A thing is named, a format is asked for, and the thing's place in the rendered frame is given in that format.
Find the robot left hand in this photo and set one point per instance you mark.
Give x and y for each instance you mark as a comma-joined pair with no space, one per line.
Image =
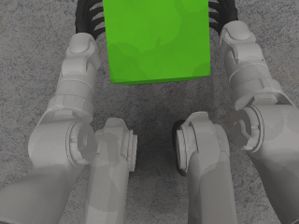
84,16

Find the robot left shin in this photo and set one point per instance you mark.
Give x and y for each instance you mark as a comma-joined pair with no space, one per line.
110,122

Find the right robot forearm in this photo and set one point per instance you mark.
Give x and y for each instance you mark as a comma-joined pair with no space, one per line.
247,70

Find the robot right hand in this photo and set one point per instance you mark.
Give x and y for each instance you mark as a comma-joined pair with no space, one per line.
227,13

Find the right robot upper arm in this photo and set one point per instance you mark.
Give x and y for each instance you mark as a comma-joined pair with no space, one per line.
270,136

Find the left robot forearm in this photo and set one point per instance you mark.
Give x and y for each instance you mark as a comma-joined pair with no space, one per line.
73,98

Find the left robot upper arm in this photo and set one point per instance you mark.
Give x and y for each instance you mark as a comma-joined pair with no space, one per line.
59,151

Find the carton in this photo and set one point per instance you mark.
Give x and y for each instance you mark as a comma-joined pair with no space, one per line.
157,41

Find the robot right thigh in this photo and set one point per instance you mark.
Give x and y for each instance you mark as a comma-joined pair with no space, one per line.
211,198

